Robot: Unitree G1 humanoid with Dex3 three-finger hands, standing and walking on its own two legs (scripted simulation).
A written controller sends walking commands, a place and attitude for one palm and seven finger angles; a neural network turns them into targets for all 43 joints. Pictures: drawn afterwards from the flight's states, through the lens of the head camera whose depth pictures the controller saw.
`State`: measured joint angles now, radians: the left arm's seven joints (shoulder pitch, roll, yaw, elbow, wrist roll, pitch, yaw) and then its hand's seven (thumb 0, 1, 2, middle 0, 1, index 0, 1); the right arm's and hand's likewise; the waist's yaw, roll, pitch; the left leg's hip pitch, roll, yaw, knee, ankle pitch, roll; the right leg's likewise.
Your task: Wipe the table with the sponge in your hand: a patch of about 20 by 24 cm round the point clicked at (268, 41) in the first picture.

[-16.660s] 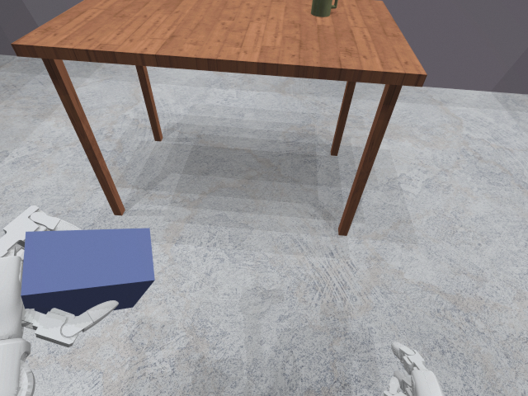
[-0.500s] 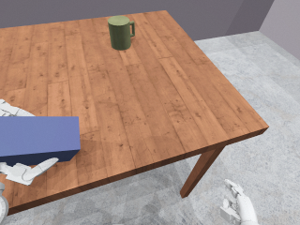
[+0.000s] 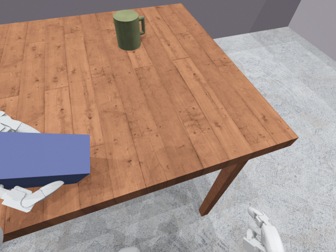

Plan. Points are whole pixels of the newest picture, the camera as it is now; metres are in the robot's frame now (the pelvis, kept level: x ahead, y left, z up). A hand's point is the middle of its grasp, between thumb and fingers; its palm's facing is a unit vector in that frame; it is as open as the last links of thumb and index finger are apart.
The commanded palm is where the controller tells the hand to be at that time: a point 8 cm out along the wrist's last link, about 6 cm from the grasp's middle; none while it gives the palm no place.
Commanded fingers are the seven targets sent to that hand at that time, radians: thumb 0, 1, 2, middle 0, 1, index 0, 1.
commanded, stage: shuffle to correct the standing spot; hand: left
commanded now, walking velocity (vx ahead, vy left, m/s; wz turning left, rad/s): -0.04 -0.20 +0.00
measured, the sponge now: (57, 162) +0.23 +0.21 +0.15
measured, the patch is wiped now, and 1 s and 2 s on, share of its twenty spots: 0.05 0.05 0.05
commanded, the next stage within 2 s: come to a stop and stand still in 1.60 s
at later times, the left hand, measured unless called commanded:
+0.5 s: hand (30, 162) +0.22 +0.24 +0.17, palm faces +0.37 -0.83 -0.42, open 10.5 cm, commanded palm +0.16 +0.28 +0.18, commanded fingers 0.00 0.10 1.30 -1.20 -1.60 -1.20 -1.60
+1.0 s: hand (33, 161) +0.22 +0.24 +0.17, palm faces +0.35 -0.82 -0.45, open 10.5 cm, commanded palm +0.16 +0.27 +0.18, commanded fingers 0.00 0.10 1.30 -1.20 -1.60 -1.20 -1.60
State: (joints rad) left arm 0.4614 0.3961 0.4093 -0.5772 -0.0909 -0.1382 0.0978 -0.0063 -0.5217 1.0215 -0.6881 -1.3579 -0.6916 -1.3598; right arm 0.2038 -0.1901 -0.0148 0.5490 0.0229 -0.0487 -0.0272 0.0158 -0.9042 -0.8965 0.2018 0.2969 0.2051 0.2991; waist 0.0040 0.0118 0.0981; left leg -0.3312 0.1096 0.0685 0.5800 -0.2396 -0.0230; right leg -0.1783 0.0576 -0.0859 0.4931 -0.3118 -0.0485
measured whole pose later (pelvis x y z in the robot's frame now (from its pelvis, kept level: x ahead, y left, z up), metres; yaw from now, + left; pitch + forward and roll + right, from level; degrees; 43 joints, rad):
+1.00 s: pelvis +0.00 +0.00 -0.01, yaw -1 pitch -1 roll -1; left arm 0.46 0.40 0.42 -0.60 -0.08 -0.14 0.10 -0.01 -0.52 1.02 -0.69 -1.36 -0.69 -1.36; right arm 0.20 -0.20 -0.02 0.55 0.02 -0.04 -0.02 0.02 -0.90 -0.90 0.20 0.30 0.20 0.30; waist 0.01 0.01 0.13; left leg -0.34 0.11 0.07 0.62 -0.26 -0.03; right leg -0.21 0.05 -0.08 0.57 -0.36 -0.04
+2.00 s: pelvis -0.03 -0.05 +0.00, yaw -1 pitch -2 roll +0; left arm 0.46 0.34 0.37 -0.53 -0.04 -0.13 0.18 -0.01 -0.52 1.02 -0.68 -1.36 -0.69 -1.36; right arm 0.23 -0.23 -0.01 0.62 0.02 -0.05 -0.05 0.02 -0.91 -0.90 0.20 0.30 0.20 0.30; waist 0.01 -0.02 0.07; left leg -0.19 0.00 0.05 0.50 -0.28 0.03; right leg -0.26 0.01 -0.10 0.47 -0.18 -0.04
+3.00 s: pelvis -0.01 -0.02 +0.01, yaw -2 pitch -2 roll -1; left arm 0.40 0.35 0.35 -0.49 -0.06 -0.21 0.11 -0.01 -0.52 1.03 -0.69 -1.35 -0.69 -1.36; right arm 0.20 -0.19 0.02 0.57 0.00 -0.11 -0.02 0.02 -0.90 -0.90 0.20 0.30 0.21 0.30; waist 0.02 -0.03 0.07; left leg -0.14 -0.03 0.08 0.46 -0.30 0.06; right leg -0.22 -0.01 -0.06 0.42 -0.18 0.00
